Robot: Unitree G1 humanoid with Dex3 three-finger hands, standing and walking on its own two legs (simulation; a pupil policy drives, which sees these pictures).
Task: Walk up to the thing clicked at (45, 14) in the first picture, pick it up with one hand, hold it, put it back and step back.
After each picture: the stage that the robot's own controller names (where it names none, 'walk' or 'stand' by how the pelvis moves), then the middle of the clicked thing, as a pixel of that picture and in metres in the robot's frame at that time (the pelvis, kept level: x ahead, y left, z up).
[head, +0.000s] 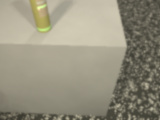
stand; (39, 5) +0.68 +0.21 +0.14
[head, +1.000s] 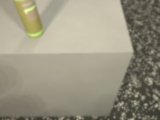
walk; (26, 6) +0.56 +0.25 +0.15
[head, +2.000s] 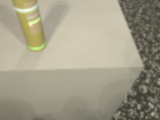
rise first; (29, 18) +0.50 +0.20 +0.16
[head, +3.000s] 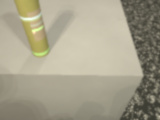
stand; (34, 26) +0.50 +0.20 +0.15
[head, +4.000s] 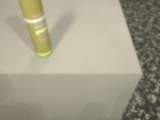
stand; (37, 27) +0.51 +0.20 +0.14
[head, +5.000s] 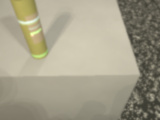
stand; (32, 29) +0.50 +0.21 +0.14
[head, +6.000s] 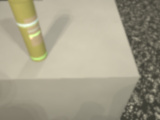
stand; (31, 31) +0.49 +0.21 +0.14
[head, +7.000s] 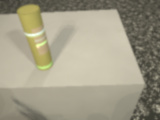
rise first; (37, 41) +0.47 +0.21 +0.14
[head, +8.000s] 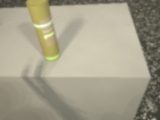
go down; (46, 32) +0.50 +0.20 +0.15
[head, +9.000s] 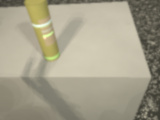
go down; (45, 32) +0.50 +0.20 +0.15
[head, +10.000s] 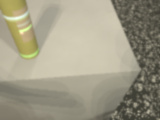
go down; (20, 25) +0.48 +0.18 +0.16
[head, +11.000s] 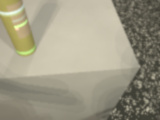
approach; (15, 21) +0.49 +0.19 +0.17
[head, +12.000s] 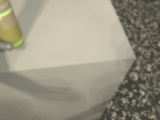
close in; out of the picture +0.49 +0.21 +0.20
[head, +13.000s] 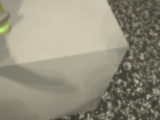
lift; out of the picture +0.55 +0.22 +0.21
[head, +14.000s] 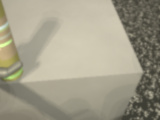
lift; out of the picture +0.38 +0.23 +0.21
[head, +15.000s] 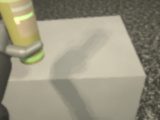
lift; (19, 15) +0.32 +0.17 +0.36
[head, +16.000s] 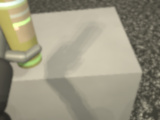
hold; (16, 20) +0.33 +0.17 +0.32
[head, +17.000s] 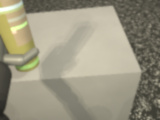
crouch; (13, 25) +0.34 +0.18 +0.31
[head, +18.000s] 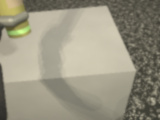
crouch; out of the picture +0.45 +0.20 +0.35
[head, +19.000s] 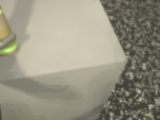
lower; out of the picture +0.51 +0.22 +0.18
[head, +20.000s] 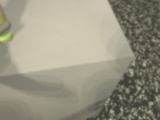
lower; out of the picture +0.52 +0.23 +0.20
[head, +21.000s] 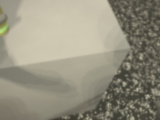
lower; out of the picture +0.54 +0.22 +0.20
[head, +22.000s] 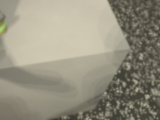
lower; out of the picture +0.54 +0.23 +0.21
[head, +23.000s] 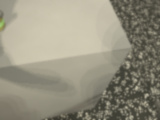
rest; out of the picture +0.54 +0.23 +0.21
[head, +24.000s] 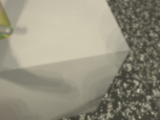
withdraw; out of the picture +0.53 +0.21 +0.20
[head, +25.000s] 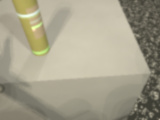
sink last; (32, 23) +0.50 +0.19 +0.18
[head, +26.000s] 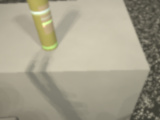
stand; (43, 21) +0.54 +0.20 +0.18
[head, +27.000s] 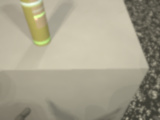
stand; (34, 13) +0.53 +0.20 +0.18
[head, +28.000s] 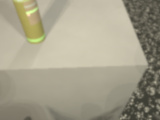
stand; (27, 9) +0.52 +0.21 +0.20
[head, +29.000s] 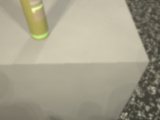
stand; (32, 5) +0.54 +0.20 +0.20
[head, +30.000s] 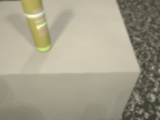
walk; (37, 23) +0.55 +0.20 +0.14
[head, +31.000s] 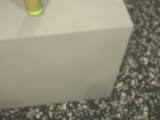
walk; out of the picture +0.66 +0.24 +0.16
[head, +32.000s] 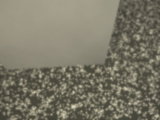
walk; out of the picture +1.00 +0.19 +0.17
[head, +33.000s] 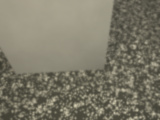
stand; out of the picture +1.16 +0.22 +0.16
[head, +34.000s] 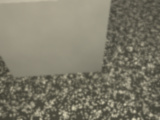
stand; out of the picture +1.15 +0.23 +0.14
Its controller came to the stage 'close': yes
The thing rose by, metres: 0.20
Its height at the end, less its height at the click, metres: +0.00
